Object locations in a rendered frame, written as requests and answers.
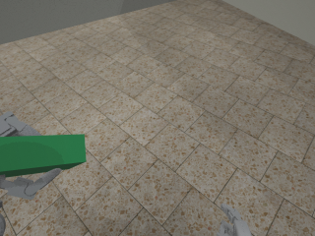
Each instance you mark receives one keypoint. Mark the right robot hand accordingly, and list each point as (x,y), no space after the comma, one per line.
(239,227)

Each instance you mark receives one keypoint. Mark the sponge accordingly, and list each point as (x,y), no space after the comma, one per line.
(25,155)

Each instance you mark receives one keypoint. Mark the left robot hand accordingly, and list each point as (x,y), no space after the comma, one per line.
(24,188)

